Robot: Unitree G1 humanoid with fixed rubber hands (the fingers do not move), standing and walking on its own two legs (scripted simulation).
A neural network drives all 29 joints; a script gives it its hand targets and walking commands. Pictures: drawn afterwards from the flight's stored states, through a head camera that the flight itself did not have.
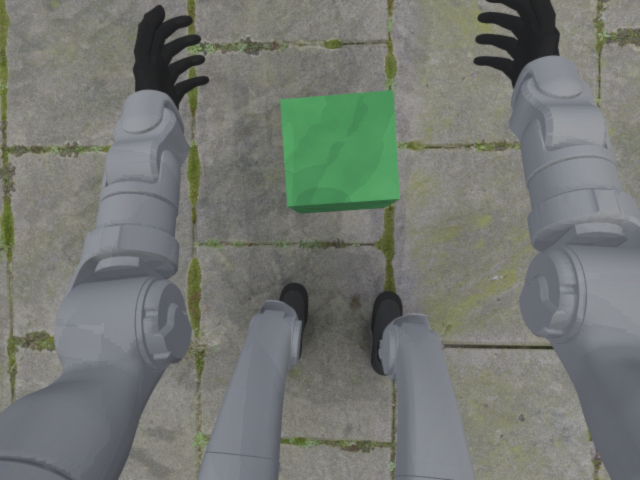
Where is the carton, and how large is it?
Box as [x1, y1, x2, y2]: [280, 90, 399, 213]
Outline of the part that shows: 392,90 280,99 287,206 300,213 384,207 399,198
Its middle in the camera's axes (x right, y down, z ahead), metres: +0.04 -0.18 +0.84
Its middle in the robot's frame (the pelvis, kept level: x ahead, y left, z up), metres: +0.51 +0.04 -0.53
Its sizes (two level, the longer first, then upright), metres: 0.210 0.200 0.250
